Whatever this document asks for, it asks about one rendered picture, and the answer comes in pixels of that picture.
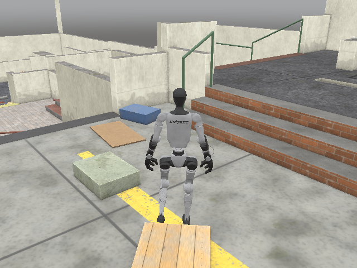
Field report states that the right robot upper arm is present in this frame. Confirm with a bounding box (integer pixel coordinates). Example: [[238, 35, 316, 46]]
[[191, 113, 206, 144]]

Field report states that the humanoid robot head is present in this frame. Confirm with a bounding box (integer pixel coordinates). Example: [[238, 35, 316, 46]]
[[170, 88, 189, 115]]

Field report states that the robot left hand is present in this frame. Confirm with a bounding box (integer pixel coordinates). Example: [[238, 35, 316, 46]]
[[145, 158, 158, 171]]

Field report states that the robot right hand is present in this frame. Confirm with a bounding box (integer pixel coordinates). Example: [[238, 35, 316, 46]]
[[200, 159, 213, 174]]

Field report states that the robot left forearm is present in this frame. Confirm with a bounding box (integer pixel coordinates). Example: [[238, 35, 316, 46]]
[[146, 135, 157, 159]]

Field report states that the humanoid robot torso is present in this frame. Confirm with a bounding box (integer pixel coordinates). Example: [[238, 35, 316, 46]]
[[166, 110, 192, 168]]

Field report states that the left robot upper arm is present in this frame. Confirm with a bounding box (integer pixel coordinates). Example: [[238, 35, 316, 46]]
[[152, 112, 168, 143]]

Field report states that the robot right forearm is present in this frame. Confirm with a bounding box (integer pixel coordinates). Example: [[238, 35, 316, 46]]
[[200, 135, 212, 161]]

